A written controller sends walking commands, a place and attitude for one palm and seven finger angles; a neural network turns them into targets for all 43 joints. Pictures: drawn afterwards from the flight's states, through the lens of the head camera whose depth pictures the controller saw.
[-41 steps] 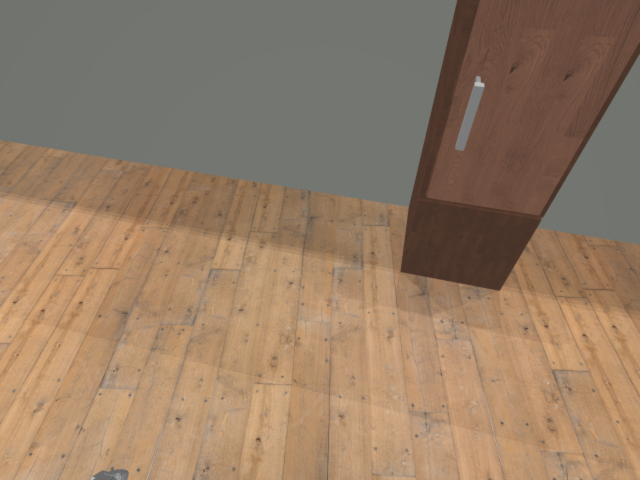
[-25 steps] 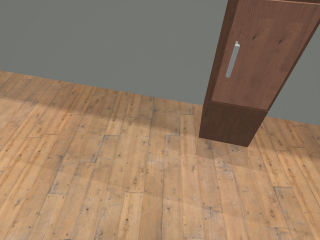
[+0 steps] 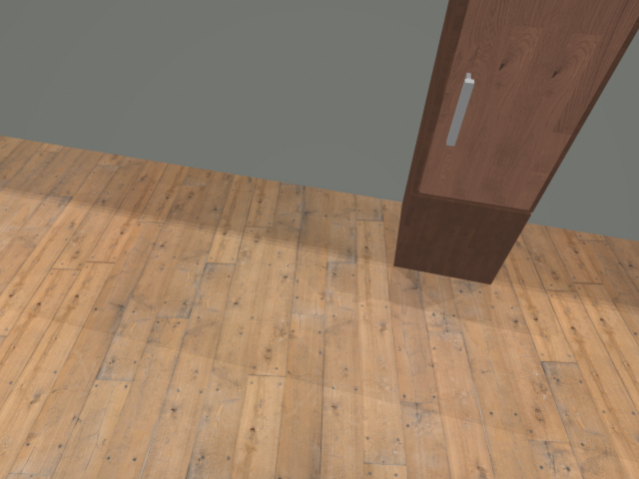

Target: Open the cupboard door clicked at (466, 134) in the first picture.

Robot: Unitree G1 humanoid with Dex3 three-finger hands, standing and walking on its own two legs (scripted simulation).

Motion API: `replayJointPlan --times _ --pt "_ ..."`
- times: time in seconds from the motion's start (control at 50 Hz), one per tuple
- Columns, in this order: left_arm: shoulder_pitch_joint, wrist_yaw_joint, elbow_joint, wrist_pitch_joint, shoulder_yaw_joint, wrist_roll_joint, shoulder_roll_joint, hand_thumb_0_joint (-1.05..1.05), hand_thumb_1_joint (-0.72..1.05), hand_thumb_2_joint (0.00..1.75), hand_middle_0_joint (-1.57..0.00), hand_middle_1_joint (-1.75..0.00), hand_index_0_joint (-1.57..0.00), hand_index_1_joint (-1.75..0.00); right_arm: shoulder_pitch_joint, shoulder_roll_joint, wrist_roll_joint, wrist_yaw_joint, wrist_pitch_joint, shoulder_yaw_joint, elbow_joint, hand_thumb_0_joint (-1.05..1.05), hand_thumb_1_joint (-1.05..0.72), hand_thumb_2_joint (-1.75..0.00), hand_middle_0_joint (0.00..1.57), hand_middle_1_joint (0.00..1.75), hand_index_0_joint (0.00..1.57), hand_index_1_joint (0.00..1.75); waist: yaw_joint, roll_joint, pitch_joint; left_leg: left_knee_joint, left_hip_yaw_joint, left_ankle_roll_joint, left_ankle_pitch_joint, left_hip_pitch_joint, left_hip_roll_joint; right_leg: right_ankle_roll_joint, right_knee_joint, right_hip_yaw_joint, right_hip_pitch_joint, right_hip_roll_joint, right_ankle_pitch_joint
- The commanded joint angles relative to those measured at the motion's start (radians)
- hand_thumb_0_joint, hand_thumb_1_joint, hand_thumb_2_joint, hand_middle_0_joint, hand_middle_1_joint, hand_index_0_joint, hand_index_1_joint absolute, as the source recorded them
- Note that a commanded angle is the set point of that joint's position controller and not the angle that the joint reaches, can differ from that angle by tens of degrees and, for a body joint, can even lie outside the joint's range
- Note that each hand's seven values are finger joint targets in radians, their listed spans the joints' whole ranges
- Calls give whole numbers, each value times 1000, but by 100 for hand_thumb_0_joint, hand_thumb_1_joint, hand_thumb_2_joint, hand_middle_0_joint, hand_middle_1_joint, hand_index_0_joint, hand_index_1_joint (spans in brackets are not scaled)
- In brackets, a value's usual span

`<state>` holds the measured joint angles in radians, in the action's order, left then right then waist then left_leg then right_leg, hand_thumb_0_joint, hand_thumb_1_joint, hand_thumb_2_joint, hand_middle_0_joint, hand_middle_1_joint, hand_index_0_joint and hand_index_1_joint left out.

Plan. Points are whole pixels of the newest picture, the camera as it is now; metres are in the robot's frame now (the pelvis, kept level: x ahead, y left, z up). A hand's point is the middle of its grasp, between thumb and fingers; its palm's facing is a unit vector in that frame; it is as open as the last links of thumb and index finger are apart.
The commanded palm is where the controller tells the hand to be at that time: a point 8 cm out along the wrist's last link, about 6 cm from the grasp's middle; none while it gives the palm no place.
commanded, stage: look at it before walking up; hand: left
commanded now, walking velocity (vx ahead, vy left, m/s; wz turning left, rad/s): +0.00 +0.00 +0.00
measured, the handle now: (459, 110) +1.00 -0.32 -0.04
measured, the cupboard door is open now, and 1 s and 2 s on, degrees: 0 0 0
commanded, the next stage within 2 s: walk to a spot facing it in 0.62 s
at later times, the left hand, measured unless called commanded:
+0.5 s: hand out of the picture +0.09 +0.25 -0.15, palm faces -0.03 -0.94 -0.33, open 7.4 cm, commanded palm none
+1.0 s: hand out of the picture +0.08 +0.22 -0.17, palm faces -0.11 -0.95 -0.29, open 7.4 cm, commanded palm none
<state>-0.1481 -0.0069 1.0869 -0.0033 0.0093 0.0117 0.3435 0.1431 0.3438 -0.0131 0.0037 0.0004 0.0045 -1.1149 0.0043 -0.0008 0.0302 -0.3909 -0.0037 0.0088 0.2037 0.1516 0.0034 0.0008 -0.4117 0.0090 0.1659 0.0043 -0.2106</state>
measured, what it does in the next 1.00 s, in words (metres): stands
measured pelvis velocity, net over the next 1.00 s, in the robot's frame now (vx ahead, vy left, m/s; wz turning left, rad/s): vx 0.01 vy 0.00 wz -0.11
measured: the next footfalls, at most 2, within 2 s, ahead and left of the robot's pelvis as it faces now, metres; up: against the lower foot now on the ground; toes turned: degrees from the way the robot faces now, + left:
left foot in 1.56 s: +0.05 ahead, +0.13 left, +0.00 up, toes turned -24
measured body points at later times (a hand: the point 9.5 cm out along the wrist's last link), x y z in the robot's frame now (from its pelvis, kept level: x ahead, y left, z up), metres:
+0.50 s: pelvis +0.01 +0.00 +0.00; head +0.02 +0.00 +0.45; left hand +0.09 +0.30 -0.13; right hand +0.10 -0.29 -0.13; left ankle +0.01 +0.13 -0.74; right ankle +0.01 -0.12 -0.74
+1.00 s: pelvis +0.01 +0.00 -0.01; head +0.03 -0.01 +0.44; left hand +0.09 +0.27 -0.15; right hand +0.07 -0.28 -0.15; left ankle +0.01 +0.13 -0.74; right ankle +0.01 -0.12 -0.74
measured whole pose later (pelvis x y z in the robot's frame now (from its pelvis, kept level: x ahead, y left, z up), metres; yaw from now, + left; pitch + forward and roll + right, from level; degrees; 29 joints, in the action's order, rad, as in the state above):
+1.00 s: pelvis +0.01 +0.00 -0.01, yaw -6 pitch -1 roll +1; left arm -0.20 -0.01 0.99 0.06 -0.02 0.02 0.28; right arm 0.12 0.26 -0.02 -0.02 -0.03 -0.02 -1.00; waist -0.02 -0.02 0.06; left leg -0.53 0.10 0.01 0.30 0.21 0.04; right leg 0.00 -0.60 0.10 0.29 -0.03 -0.28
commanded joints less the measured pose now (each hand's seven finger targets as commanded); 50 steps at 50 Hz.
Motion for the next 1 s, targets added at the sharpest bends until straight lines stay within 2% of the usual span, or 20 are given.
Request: replayJointPlan --times 0.0,0.36,0.42,0.46,0.54,0.66,0.72,0.74,0.78,0.8,0.88,0.92,0.96,0.98 --pt "55 16 -67 -21 -44 -1 205 0 90 90 -20 -30 -20 -30 -57 200 2 -13 32 -42 69 0 -90 -90 20 30 20 30 -5 -5 -42 74 -103 -38 -50 15 107 -35 89 110 12 113 10" --pt "58 18 -69 -25 -44 0 203 0 90 90 -20 -30 -20 -30 -74 200 5 -14 33 -43 71 0 -90 -90 20 30 20 30 -6 -6 -63 67 -97 -36 -138 -18 113 -32 79 93 -18 118 129" --pt "59 18 -67 -25 -43 0 203 0 90 90 -20 -30 -20 -30 -84 201 4 -15 33 -43 73 0 -90 -90 20 30 20 30 -7 2 -49 72 -95 -35 -134 -22 111 -31 83 96 -9 117 127" --pt "57 18 -67 -26 -45 0 204 0 90 90 -20 -30 -20 -30 -78 199 6 -15 33 -42 73 0 -90 -90 20 30 20 30 -5 -4 -72 66 -97 -36 -154 -29 113 -32 80 95 -28 118 148" --pt "58 18 -64 -25 -44 -1 204 0 90 90 -20 -30 -20 -30 -86 201 5 -15 33 -42 73 0 -90 -90 20 30 20 30 -7 3 -61 73 -94 -35 -153 -34 114 -31 86 93 -25 120 149" --pt "53 19 -64 -27 -45 -1 205 0 90 90 -20 -30 -20 -30 -85 204 7 -17 34 -41 74 0 -90 -90 20 30 20 30 -6 2 -81 69 -91 -34 -205 -53 118 -31 78 87 -45 120 207" --pt "63 18 -67 -24 -46 0 208 0 90 90 -20 -30 -20 -30 -86 207 5 -19 33 -43 72 0 -90 -90 20 30 20 30 -5 -4 -62 72 -81 -31 -193 -56 121 -31 78 93 -30 116 208" --pt "55 18 -72 -17 -46 0 193 0 90 90 -20 -30 -20 -30 -79 193 4 -21 30 -44 74 0 -90 -90 20 30 20 30 -5 11 -57 55 -67 -29 -190 -63 123 -31 68 100 -11 114 220" --pt "10 23 -74 7 -36 0 111 0 90 90 -20 -30 -20 -30 -25 98 2 -25 15 -32 76 0 -90 -90 20 30 20 30 1 -5 -64 10 -28 -15 -203 -61 127 -23 21 110 15 111 275" --pt "-7 23 -81 18 -35 1 94 0 90 90 -20 -30 -20 -30 -9 82 2 -28 7 -33 84 0 -90 -90 20 30 20 30 0 -9 -54 -6 -15 -11 -192 -55 130 -20 0 117 41 105 281" --pt "-33 17 -141 37 -56 6 96 0 90 90 -20 -30 -20 -30 10 101 1 -37 -9 -62 142 0 -90 -90 20 30 20 30 4 9 -61 -61 -4 -27 -157 -40 164 -25 -103 135 122 71 282" --pt "-38 12 -169 43 -64 8 85 0 90 90 -20 -30 -20 -30 5 106 -1 -38 -12 -73 170 0 -90 -90 20 30 20 30 3 45 -47 -58 -19 -43 -110 -12 193 -20 -169 125 172 43 228" --pt "-53 6 -188 46 -68 7 62 0 90 90 -20 -30 -20 -30 -8 116 -2 -37 -11 -86 196 0 -90 -90 20 30 20 30 -4 129 -52 -25 -59 -86 -111 7 265 -7 -309 76 210 3 104" --pt "-60 3 -200 49 -73 9 45 0 90 90 -20 -30 -20 -30 -14 114 -2 -37 -7 -91 203 0 -90 -90 20 30 20 30 -10 168 -49 -7 -84 -123 -177 22 321 6 -398 32 220 -12 -96"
